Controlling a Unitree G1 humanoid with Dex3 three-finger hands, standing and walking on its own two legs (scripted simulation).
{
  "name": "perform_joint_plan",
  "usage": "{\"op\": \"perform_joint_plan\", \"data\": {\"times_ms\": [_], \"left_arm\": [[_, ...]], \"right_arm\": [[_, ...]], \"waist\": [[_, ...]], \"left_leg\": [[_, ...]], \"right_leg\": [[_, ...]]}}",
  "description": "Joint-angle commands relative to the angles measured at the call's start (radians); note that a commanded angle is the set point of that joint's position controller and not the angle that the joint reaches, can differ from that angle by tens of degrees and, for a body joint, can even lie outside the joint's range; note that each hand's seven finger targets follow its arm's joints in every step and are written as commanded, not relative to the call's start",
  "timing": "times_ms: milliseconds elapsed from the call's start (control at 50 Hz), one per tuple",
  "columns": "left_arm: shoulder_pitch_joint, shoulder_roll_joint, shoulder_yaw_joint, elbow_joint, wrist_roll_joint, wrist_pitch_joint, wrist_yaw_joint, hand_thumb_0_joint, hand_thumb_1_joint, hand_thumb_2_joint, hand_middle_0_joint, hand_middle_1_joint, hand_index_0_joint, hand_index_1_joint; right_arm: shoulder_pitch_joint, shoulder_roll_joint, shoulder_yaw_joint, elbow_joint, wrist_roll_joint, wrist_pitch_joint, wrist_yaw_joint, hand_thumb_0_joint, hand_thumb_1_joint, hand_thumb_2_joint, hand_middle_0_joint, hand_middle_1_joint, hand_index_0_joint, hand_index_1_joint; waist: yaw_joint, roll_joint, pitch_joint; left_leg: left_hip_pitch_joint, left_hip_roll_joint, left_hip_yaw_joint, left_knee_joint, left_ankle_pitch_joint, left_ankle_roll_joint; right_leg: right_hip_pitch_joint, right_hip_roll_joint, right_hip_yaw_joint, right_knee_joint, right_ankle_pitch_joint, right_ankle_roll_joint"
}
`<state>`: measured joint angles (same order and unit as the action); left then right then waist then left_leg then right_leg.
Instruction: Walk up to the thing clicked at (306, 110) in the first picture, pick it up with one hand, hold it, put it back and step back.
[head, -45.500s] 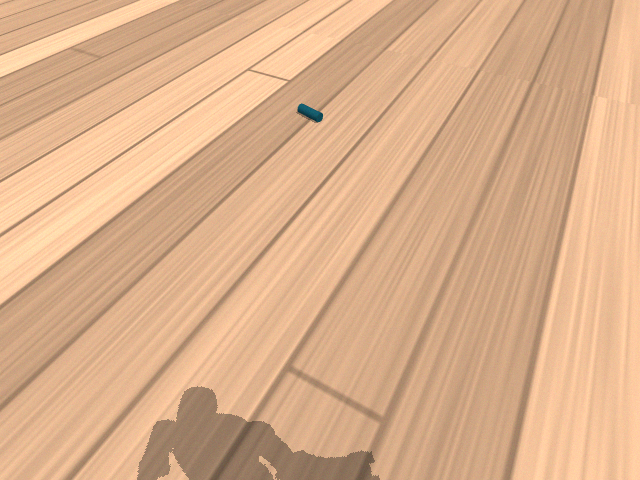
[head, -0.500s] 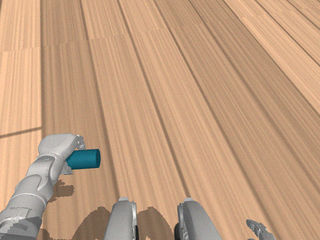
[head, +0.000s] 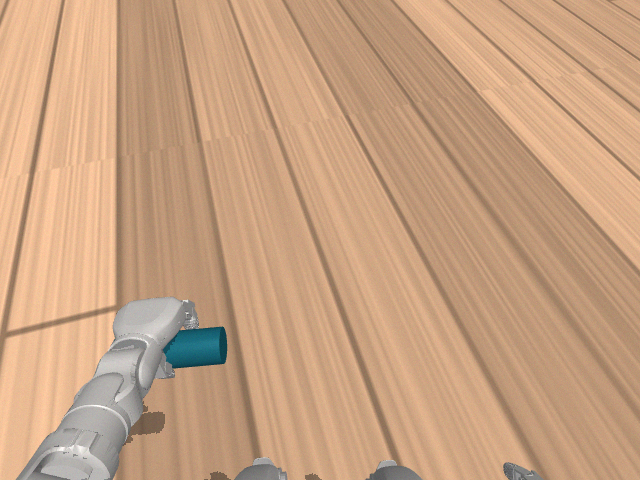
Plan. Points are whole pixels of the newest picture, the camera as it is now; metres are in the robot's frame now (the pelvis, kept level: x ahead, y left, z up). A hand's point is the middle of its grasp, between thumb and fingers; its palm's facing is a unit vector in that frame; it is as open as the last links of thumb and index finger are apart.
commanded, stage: lift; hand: left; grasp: from above
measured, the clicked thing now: (171, 349) +0.34 +0.23 -0.12
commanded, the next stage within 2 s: hold in 0.02 s
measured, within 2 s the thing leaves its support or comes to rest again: neither
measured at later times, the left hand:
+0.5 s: hand (159, 319) +0.35 +0.22 -0.03, palm faces -0.47 -0.04 -0.88, open 8.7 cm
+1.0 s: hand (159, 322) +0.33 +0.21 -0.01, palm faces -0.47 -0.03 -0.88, open 8.7 cm
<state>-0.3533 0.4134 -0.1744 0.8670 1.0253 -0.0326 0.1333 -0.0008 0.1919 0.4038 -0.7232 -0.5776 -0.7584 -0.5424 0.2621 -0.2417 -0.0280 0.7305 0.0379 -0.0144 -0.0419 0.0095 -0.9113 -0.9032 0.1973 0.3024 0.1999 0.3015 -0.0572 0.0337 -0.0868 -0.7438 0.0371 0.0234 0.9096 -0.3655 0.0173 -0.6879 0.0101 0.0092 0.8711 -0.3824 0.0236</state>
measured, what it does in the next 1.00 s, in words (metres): stands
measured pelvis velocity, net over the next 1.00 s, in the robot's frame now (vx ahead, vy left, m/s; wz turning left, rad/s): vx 0.03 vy -0.01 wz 0.00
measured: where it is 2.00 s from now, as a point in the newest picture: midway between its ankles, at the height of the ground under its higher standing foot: outside the picture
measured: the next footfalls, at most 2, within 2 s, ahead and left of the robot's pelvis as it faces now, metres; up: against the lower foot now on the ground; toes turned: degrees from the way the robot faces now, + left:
none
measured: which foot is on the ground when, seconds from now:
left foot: down 0.00-1.00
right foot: down 0.00-1.00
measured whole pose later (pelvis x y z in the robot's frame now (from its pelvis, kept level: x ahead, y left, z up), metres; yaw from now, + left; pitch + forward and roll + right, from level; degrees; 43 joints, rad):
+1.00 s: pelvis +0.03 -0.01 +0.04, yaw +0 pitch +4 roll +0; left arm -0.26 0.41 -0.22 0.70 1.01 -0.04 0.00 0.00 0.20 0.41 -0.72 -0.55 -0.76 -0.51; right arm 0.22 -0.26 -0.04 0.68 0.06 0.08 -0.05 0.01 -0.90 -0.90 0.20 0.30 0.20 0.30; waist -0.01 0.04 -0.03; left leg -0.35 0.02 0.05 0.55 -0.26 0.01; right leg -0.32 0.00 0.03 0.54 -0.29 0.01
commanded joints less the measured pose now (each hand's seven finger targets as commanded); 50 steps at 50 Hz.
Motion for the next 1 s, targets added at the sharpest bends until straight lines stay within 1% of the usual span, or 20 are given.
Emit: {"op": "perform_joint_plan", "data": {"times_ms": [0,40,60,80,120,200,240,300,320,380,420,460,480,560,680,720,740,780,800,980], "left_arm": [[-0.343,0.198,0.058,-0.227,-0.012,0.002,0.034,0.0,0.635,0.641,-0.928,-0.7,-0.971,-0.655],[-0.294,0.22,0.08,-0.212,-0.016,0.005,0.031,0.0,0.642,0.61,-0.933,-0.674,-0.978,-0.627],[-0.315,0.225,0.084,-0.226,-0.019,0.002,0.029,0.0,0.626,0.622,-0.929,-0.664,-0.969,-0.621],[-0.333,0.203,0.061,-0.241,-0.017,0.0,0.024,0.0,0.625,0.624,-0.927,-0.668,-0.968,-0.625],[-0.323,0.207,0.065,-0.239,-0.015,-0.002,0.02,0.0,0.631,0.564,-0.906,-0.68,-0.964,-0.62],[-0.322,0.212,0.06,-0.257,-0.005,-0.008,0.006,0.0,0.628,0.577,-0.905,-0.679,-0.962,-0.619],[-0.307,0.229,0.073,-0.263,-0.006,-0.01,-0.005,0.0,0.632,0.604,-0.909,-0.698,-0.963,-0.641],[-0.293,0.216,0.068,-0.272,-0.011,-0.011,-0.017,0.0,0.658,0.603,-0.929,-0.683,-0.984,-0.626],[-0.298,0.207,0.061,-0.269,-0.014,-0.009,-0.025,0.0,0.657,0.598,-0.931,-0.674,-0.985,-0.618],[-0.293,0.22,0.068,-0.298,-0.014,-0.011,-0.042,0.0,0.652,0.634,-0.938,-0.673,-0.985,-0.624],[-0.271,0.201,0.058,-0.302,-0.012,-0.007,-0.05,0.0,0.636,0.636,-0.914,-0.701,-0.965,-0.647],[-0.27,0.227,0.082,-0.311,-0.016,-0.009,-0.055,0.0,0.634,0.638,-0.918,-0.676,-0.965,-0.627],[-0.253,0.216,0.074,-0.291,-0.014,-0.007,-0.059,0.0,0.629,0.628,-0.918,-0.664,-0.964,-0.616],[-0.245,0.223,0.078,-0.322,-0.009,-0.01,-0.071,0.0,0.627,0.625,-0.927,-0.641,-0.968,-0.599],[-0.255,0.209,0.068,-0.351,-0.012,-0.007,-0.081,0.0,0.644,0.624,-0.92,-0.668,-0.968,-0.618],[-0.269,0.214,0.067,-0.366,-0.008,-0.008,-0.084,0.0,0.663,0.619,-0.932,-0.661,-0.981,-0.61],[-0.247,0.234,0.09,-0.348,-0.014,-0.007,-0.082,0.0,0.647,0.623,-0.924,-0.659,-0.97,-0.61],[-0.261,0.2,0.058,-0.362,-0.014,-0.008,-0.087,0.0,0.638,0.626,-0.922,-0.656,-0.967,-0.609],[-0.266,0.22,0.07,-0.373,-0.011,-0.009,-0.088,0.0,0.664,0.628,-0.938,-0.667,-0.985,-0.617],[-0.248,0.21,0.067,-0.37,-0.022,-0.008,-0.091,0.0,0.654,0.624,-0.931,-0.668,-0.978,-0.619]], "right_arm": [[0.0,-0.149,-0.055,-0.107,0.001,-0.025,-0.016,0.0,-0.901,-0.897,0.2,0.3,0.2,0.3],[0.001,-0.156,-0.059,-0.105,0.005,-0.023,-0.017,0.0,-0.897,-0.896,0.2,0.3,0.2,0.3],[0.004,-0.157,-0.061,-0.104,0.004,-0.022,-0.018,0.0,-0.897,-0.896,0.2,0.3,0.2,0.3],[-0.006,-0.153,-0.059,-0.104,0.005,-0.02,-0.017,0.0,-0.897,-0.896,0.2,0.3,0.2,0.3],[-0.007,-0.155,-0.061,-0.108,0.006,-0.018,-0.019,0.0,-0.9,-0.895,0.2,0.3,0.2,0.3],[-0.009,-0.154,-0.061,-0.101,0.007,-0.013,-0.022,0.0,-0.898,-0.895,0.2,0.3,0.2,0.3],[-0.009,-0.159,-0.066,-0.106,0.01,-0.009,-0.02,0.0,-0.899,-0.895,0.2,0.3,0.2,0.3],[-0.012,-0.161,-0.068,-0.112,0.011,-0.002,-0.018,0.0,-0.894,-0.894,0.2,0.3,0.2,0.3],[-0.01,-0.162,-0.069,-0.113,0.011,0.0,-0.017,0.0,-0.896,-0.894,0.2,0.3,0.2,0.3],[-0.014,-0.163,-0.071,-0.12,0.012,0.007,-0.017,0.0,-0.894,-0.894,0.2,0.3,0.2,0.3],[-0.014,-0.155,-0.067,-0.124,0.013,0.012,-0.015,0.0,-0.896,-0.895,0.2,0.3,0.2,0.3],[-0.021,-0.161,-0.07,-0.13,0.013,0.018,-0.016,0.0,-0.892,-0.893,0.2,0.3,0.2,0.3],[-0.019,-0.161,-0.069,-0.132,0.014,0.021,-0.015,0.0,-0.893,-0.894,0.2,0.3,0.2,0.3],[-0.032,-0.161,-0.069,-0.143,0.014,0.033,-0.016,0.0,-0.893,-0.894,0.2,0.3,0.2,0.3],[-0.041,-0.158,-0.067,-0.156,0.017,0.044,-0.017,0.0,-0.893,-0.894,0.2,0.3,0.2,0.3],[-0.048,-0.162,-0.069,-0.161,0.019,0.047,-0.017,0.0,-0.892,-0.894,0.2,0.3,0.2,0.3],[-0.053,-0.165,-0.069,-0.157,0.018,0.051,-0.019,0.0,-0.89,-0.893,0.2,0.299,0.199,0.299],[-0.059,-0.159,-0.066,-0.164,0.017,0.053,-0.018,0.0,-0.892,-0.894,0.2,0.299,0.2,0.299],[-0.074,-0.159,-0.065,-0.17,0.019,0.054,-0.019,0.0,-0.893,-0.894,0.2,0.299,0.2,0.299],[-0.094,-0.158,-0.057,-0.176,0.021,0.061,-0.025,0.0,-0.895,-0.895,0.2,0.3,0.199,0.3]], "waist": [[-0.005,0.029,-0.308],[0.011,0.018,-0.289],[0.007,0.038,-0.288],[0.004,0.041,-0.287],[0.004,0.031,-0.283],[0.008,0.033,-0.293],[0.024,0.032,-0.302],[0.024,0.026,-0.292],[0.011,0.027,-0.285],[0.025,0.012,-0.305],[0.025,0.004,-0.295],[0.033,0.011,-0.288],[0.025,0.004,-0.28],[0.036,0.011,-0.261],[0.035,-0.001,-0.27],[0.036,0.006,-0.259],[0.043,0.011,-0.246],[0.035,0.013,-0.235],[0.048,0.022,-0.235],[0.042,-0.003,-0.199]], "left_leg": [[0.324,-0.036,-0.02,-0.188,0.141,-0.008],[0.339,-0.035,-0.025,-0.213,0.154,-0.012],[0.353,-0.031,-0.027,-0.227,0.151,-0.015],[0.377,-0.028,-0.028,-0.239,0.158,-0.017],[0.397,-0.03,-0.031,-0.25,0.169,-0.017],[0.43,-0.034,-0.021,-0.259,0.261,-0.016],[0.45,-0.037,-0.017,-0.267,0.305,-0.016],[0.478,-0.038,-0.01,-0.281,0.343,-0.014],[0.482,-0.034,-0.016,-0.282,0.355,-0.015],[0.503,-0.039,-0.001,-0.278,0.413,-0.006],[0.494,-0.043,0.0,-0.283,0.432,-0.003],[0.501,-0.044,0.004,-0.296,0.428,-0.002],[0.508,-0.043,0.004,-0.301,0.441,-0.001],[0.526,-0.039,0.0,-0.326,0.437,-0.001],[0.551,-0.044,0.012,-0.342,0.459,0.008],[0.56,-0.044,0.013,-0.357,0.443,0.007],[0.557,-0.043,0.011,-0.366,0.43,0.003],[0.567,-0.038,0.006,-0.383,0.407,0.0],[0.571,-0.042,0.012,-0.387,0.4,0.001],[0.572,-0.044,0.014,-0.423,0.339,0.003]], "right_leg": [[0.129,0.038,-0.001,-0.195,0.144,-0.036],[0.15,0.039,-0.004,-0.207,0.146,-0.038],[0.149,0.042,-0.008,-0.211,0.142,-0.041],[0.144,0.041,-0.009,-0.217,0.147,-0.041],[0.167,0.042,-0.01,-0.232,0.154,-0.04],[0.213,0.04,-0.003,-0.246,0.234,-0.039],[0.247,0.04,-0.005,-0.254,0.268,-0.039],[0.269,0.04,-0.004,-0.272,0.304,-0.038],[0.262,0.042,-0.006,-0.272,0.307,-0.038],[0.305,0.04,0.002,-0.286,0.377,-0.029],[0.322,0.039,0.006,-0.288,0.41,-0.027],[0.345,0.038,0.005,-0.301,0.404,-0.028],[0.346,0.038,0.004,-0.3,0.412,-0.028],[0.357,0.038,0.001,-0.322,0.395,-0.031],[0.39,0.034,0.009,-0.339,0.448,-0.024],[0.389,0.034,0.007,-0.35,0.423,-0.027],[0.395,0.034,0.005,-0.361,0.399,-0.029],[0.392,0.037,0.001,-0.366,0.371,-0.033],[0.392,0.034,0.005,-0.374,0.37,-0.032],[0.409,0.029,0.01,-0.409,0.321,-0.031]]}}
